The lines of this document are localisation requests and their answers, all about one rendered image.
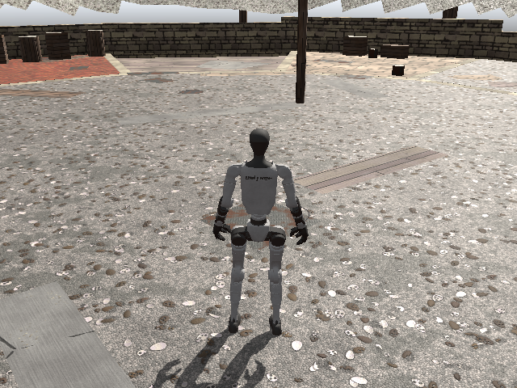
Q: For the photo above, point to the robot right thigh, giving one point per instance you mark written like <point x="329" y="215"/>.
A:
<point x="276" y="245"/>

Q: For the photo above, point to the right robot hand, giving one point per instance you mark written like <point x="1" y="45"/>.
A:
<point x="303" y="232"/>

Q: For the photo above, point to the robot left forearm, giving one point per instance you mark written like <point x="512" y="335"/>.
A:
<point x="221" y="214"/>

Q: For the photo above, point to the left robot upper arm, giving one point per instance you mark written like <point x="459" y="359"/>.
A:
<point x="233" y="171"/>

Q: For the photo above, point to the robot torso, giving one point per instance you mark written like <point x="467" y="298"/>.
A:
<point x="258" y="187"/>

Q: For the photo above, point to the robot right forearm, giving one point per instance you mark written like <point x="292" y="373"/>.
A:
<point x="298" y="215"/>

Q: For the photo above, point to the right robot upper arm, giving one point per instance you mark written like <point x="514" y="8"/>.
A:
<point x="285" y="173"/>

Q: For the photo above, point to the left robot hand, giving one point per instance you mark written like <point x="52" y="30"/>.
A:
<point x="224" y="229"/>

